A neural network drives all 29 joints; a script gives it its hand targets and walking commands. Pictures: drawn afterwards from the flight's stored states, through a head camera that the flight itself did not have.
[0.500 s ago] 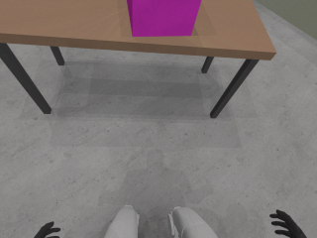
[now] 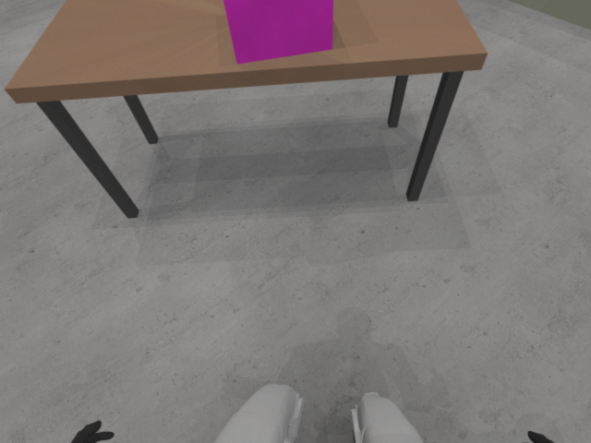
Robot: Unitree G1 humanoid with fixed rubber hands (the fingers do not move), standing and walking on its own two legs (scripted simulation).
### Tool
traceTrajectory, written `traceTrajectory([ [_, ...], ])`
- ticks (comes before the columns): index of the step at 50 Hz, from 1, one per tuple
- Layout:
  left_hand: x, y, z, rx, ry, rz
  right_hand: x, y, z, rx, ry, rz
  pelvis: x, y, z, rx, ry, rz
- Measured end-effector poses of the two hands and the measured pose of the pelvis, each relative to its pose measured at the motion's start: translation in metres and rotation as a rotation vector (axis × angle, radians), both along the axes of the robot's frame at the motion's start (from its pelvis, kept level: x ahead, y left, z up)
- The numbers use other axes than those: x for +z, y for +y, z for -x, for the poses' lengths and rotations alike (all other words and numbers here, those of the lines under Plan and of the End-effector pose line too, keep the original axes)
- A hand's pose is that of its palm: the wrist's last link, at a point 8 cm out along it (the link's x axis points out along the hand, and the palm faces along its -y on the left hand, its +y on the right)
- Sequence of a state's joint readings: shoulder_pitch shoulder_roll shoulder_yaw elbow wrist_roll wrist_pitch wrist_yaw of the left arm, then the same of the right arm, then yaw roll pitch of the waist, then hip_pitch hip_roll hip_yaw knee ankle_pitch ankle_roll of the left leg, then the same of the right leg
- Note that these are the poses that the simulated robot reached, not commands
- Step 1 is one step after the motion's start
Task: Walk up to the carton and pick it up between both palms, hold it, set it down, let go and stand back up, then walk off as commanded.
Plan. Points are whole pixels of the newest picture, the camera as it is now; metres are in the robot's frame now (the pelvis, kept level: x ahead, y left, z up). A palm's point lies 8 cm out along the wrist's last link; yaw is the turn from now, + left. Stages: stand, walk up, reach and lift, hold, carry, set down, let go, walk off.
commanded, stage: walk off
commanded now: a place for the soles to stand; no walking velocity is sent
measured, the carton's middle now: out of the picture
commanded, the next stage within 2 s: stand in 1.08 s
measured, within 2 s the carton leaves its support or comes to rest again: neither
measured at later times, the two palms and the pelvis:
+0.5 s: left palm out of the picture +0.02 +0.34 -0.11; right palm out of the picture +0.03 -0.28 -0.03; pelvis -0.03 +0.04 +0.03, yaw +0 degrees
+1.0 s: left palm out of the picture +0.10 +0.35 -0.09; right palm out of the picture +0.11 -0.27 -0.06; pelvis +0.03 +0.04 +0.03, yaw +1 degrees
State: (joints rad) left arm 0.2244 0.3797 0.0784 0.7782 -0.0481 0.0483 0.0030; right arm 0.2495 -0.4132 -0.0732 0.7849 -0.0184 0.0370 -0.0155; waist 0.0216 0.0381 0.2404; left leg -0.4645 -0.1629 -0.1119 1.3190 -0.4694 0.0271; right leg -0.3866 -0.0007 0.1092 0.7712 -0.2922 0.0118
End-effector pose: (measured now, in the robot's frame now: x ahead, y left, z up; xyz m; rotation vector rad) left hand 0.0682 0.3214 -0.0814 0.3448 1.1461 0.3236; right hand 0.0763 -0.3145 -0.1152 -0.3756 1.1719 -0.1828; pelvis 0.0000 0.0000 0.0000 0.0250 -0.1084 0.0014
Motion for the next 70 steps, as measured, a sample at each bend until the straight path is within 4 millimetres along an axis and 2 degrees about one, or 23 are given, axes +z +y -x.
traceTrajectory([
  [4,0.006,0.01,-0.001,-0.006,-0.062,0.008,0.003,0.008,0.049,-0.014,0.096,-0.004,0.004,0.011,0.014,0.015,0.008,0.004],
  [9,-0.009,0.029,0.008,-0.001,-0.088,0.059,0.015,0.023,0.103,-0.048,0.16,0.043,0.001,0.036,0.03,0.019,-0.004,0.023],
  [11,-0.013,0.034,0.013,0.002,-0.077,0.075,0.025,0.028,0.118,-0.064,0.173,0.061,0.005,0.042,0.033,0.014,-0.012,0.055],
  [13,-0.017,0.036,0.017,0.001,-0.068,0.099,0.04,0.031,0.121,-0.057,0.177,0.084,0.011,0.045,0.035,0.015,-0.002,0.069],
  [15,-0.022,0.034,0.023,-0.006,-0.047,0.129,0.054,0.03,0.115,-0.048,0.155,0.112,0.016,0.047,0.037,0.013,0.017,0.072],
  [18,-0.031,0.03,0.037,-0.007,0.011,0.172,0.071,0.031,0.094,-0.021,0.093,0.138,0.021,0.048,0.037,0.005,0.041,0.081],
  [23,-0.035,0.025,0.047,0.0,0.084,0.191,0.084,0.032,0.058,0.02,0.005,0.145,0.026,0.045,0.031,-0.004,0.065,0.09],
  [27,-0.029,0.022,0.039,-0.008,0.071,0.17,0.078,0.029,0.037,0.034,-0.027,0.123,0.026,0.039,0.025,-0.006,0.074,0.084],
  [32,-0.027,0.016,0.025,-0.011,0.018,0.125,0.051,0.02,0.011,0.039,-0.07,0.083,0.012,0.027,0.013,0.002,0.056,0.058],
  [38,-0.009,0.031,0.012,-0.001,-0.003,0.084,0.036,0.035,-0.017,0.04,-0.08,0.034,0.013,0.036,-0.003,0.014,0.061,0.056],
  [41,-0.008,0.038,0.001,0.005,-0.006,0.084,0.035,0.046,-0.022,0.043,-0.06,0.027,0.015,0.044,-0.011,0.023,0.068,0.039],
  [45,-0.005,0.041,-0.015,0.008,-0.01,0.092,0.045,0.049,-0.025,0.042,-0.032,0.04,0.023,0.048,-0.023,0.022,0.073,0.065],
  [51,-0.01,0.031,-0.037,-0.008,-0.012,0.12,0.056,0.039,-0.034,0.035,-0.026,0.074,0.026,0.041,-0.033,0.012,0.093,0.081],
  [55,-0.015,0.018,-0.05,-0.02,-0.046,0.124,0.051,0.028,-0.041,0.036,-0.042,0.08,0.019,0.031,-0.038,0.012,0.085,0.061],
  [60,-0.019,0.015,-0.053,-0.04,-0.057,0.118,0.041,0.027,-0.053,0.03,-0.063,0.071,0.012,0.029,-0.039,0.011,0.068,0.057],
  [64,-0.013,0.017,-0.051,-0.027,-0.05,0.114,0.047,0.03,-0.054,0.042,-0.055,0.063,0.019,0.031,-0.038,0.019,0.07,0.047],
  [70,-0.014,0.011,-0.048,-0.027,-0.04,0.121,0.051,0.025,-0.054,0.042,-0.064,0.067,0.021,0.026,-0.035,0.015,0.07,0.044],
])
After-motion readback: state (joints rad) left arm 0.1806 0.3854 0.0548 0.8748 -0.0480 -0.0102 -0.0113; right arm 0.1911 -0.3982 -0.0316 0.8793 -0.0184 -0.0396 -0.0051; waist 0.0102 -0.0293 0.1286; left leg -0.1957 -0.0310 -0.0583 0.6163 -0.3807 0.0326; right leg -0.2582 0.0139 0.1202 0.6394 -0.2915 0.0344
